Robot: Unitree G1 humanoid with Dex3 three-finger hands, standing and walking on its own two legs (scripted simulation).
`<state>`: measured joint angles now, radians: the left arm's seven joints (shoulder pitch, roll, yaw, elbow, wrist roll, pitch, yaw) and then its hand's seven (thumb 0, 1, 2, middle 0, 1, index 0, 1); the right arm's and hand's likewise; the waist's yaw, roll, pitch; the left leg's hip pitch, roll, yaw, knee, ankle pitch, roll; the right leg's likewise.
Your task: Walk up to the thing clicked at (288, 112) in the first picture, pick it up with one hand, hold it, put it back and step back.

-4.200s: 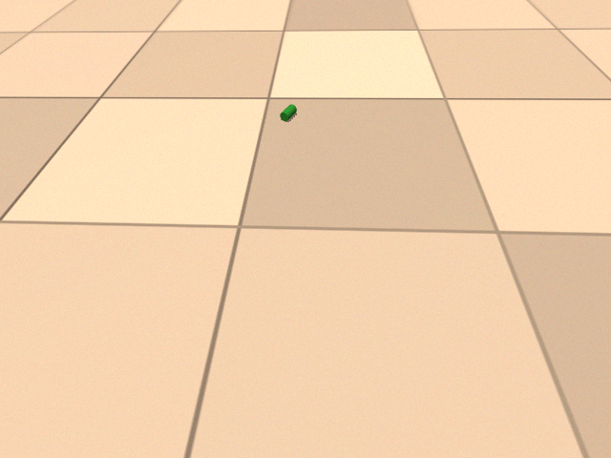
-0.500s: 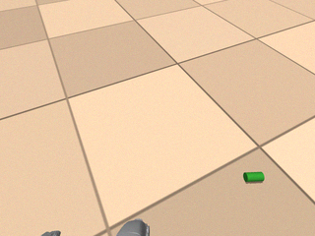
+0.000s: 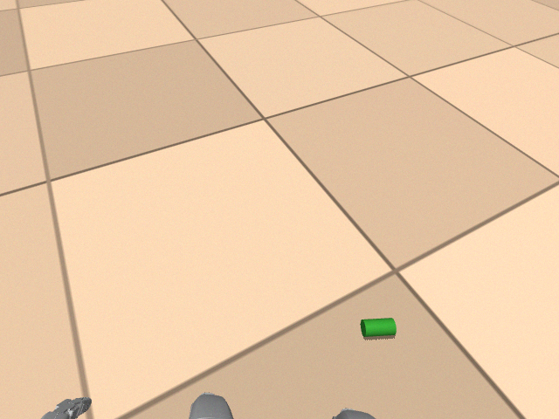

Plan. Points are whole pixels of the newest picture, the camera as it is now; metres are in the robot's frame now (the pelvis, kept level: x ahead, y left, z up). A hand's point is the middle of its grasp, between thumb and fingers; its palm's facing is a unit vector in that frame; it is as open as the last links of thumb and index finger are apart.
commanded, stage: walk up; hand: left
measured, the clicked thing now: (378, 327) +0.53 -0.34 -0.69
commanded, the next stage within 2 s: none
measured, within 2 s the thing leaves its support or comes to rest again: neither
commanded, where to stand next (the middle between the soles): +0.18 -0.59 m, yaw +5 degrees
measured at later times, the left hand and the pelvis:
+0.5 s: hand (228, 417) +0.15 +0.10 -0.14, palm faces -0.09 -0.94 -0.32, open 7.4 cm; pelvis +0.04 -0.18 +0.02, yaw -1 degrees
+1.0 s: hand out of the picture +0.15 -0.12 -0.14, palm faces -0.05 -0.94 -0.34, open 7.4 cm; pelvis +0.07 -0.40 +0.02, yaw +1 degrees
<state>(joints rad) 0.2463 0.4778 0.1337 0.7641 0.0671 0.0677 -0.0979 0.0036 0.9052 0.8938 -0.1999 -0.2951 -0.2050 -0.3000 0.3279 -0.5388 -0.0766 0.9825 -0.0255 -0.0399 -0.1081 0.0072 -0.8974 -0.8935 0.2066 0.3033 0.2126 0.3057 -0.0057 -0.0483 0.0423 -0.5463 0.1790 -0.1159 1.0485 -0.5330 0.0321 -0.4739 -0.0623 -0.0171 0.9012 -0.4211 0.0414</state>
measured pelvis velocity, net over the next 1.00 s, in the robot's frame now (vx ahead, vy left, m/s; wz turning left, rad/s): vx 0.07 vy -0.40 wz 0.02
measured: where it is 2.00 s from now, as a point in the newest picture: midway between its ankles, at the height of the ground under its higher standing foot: outside the picture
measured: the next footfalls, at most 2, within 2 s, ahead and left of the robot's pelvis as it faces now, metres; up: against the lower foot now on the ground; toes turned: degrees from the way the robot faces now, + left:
left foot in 0.22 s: +0.15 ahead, -0.01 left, +0.00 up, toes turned +7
right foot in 0.62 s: +0.12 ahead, -0.45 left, +0.00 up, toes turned -2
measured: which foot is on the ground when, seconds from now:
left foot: up 0.00-0.20, down 0.22-0.62, up 0.64-0.86, down 0.88-1.00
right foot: down 0.00-0.22, up 0.24-0.60, down 0.62-0.88, up 0.90-1.00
